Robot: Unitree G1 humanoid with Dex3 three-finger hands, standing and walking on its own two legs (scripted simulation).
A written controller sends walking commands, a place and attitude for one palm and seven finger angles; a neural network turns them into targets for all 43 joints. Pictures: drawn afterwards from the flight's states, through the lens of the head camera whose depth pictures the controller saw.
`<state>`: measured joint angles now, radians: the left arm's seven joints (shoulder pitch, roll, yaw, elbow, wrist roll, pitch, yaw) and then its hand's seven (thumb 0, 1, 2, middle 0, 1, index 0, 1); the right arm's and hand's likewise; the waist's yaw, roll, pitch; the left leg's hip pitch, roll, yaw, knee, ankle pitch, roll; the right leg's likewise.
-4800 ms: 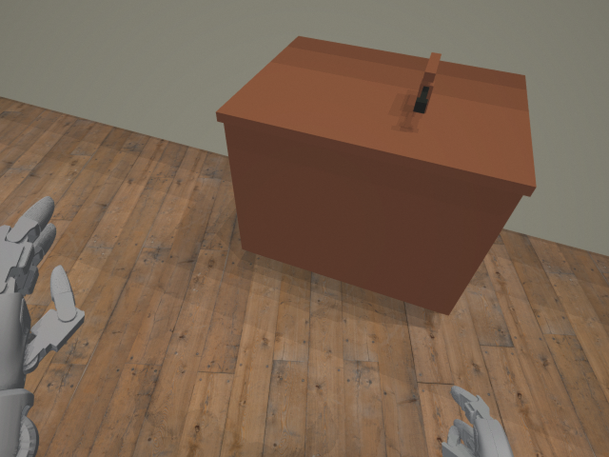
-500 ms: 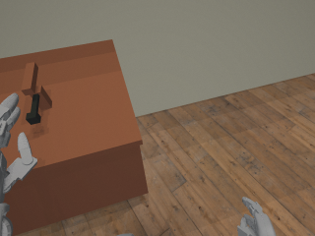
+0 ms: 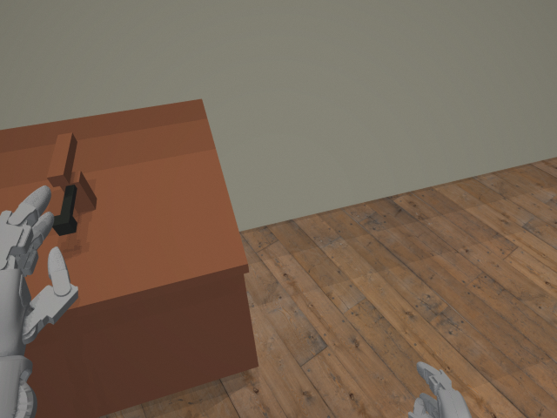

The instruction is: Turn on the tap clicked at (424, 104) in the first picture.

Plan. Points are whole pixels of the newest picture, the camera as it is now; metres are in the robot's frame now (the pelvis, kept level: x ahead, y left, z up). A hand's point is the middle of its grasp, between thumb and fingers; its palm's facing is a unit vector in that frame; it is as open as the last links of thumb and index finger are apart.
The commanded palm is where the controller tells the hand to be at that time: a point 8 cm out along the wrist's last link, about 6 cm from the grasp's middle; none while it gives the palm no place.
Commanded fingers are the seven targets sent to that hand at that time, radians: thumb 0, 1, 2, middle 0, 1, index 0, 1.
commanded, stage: come to a stop and stand still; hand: left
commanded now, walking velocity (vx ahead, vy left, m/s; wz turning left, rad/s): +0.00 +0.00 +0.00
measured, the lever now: (64, 224) +0.42 +0.42 +0.02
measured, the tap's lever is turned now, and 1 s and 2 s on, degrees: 0 0 0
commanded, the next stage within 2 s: look again from close up in 1.26 s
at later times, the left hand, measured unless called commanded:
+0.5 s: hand out of the picture +0.20 +0.32 +0.17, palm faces +0.42 -0.83 -0.36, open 7.4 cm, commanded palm +0.14 +0.34 +0.18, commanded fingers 0.00 0.90 0.90 -0.20 -0.30 -0.20 -0.30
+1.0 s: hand (13, 274) +0.23 +0.31 +0.16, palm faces +0.36 -0.85 -0.37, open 7.4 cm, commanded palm +0.17 +0.34 +0.18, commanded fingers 0.00 0.90 0.90 -0.20 -0.30 -0.20 -0.30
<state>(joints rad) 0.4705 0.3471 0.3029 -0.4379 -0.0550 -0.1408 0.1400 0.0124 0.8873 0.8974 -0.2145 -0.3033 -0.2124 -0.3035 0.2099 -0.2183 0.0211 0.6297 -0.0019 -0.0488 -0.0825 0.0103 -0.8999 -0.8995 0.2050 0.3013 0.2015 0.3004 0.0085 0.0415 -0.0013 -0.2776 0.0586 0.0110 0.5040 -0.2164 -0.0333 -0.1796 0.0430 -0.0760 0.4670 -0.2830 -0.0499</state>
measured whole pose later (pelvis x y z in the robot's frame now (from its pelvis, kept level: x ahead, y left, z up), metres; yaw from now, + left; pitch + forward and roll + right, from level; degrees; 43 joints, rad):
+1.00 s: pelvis +0.01 +0.06 +0.01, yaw +0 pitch +1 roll -1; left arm 0.42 0.37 0.34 -0.45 -0.04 -0.19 0.09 0.01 0.89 0.90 -0.21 -0.30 -0.21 -0.30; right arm 0.18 -0.20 0.03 0.57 -0.01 -0.09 -0.04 0.01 -0.90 -0.90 0.21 0.30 0.20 0.30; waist 0.03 -0.02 0.02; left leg -0.24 -0.03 0.02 0.40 -0.18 0.06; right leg -0.13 -0.01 0.00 0.33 -0.21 0.03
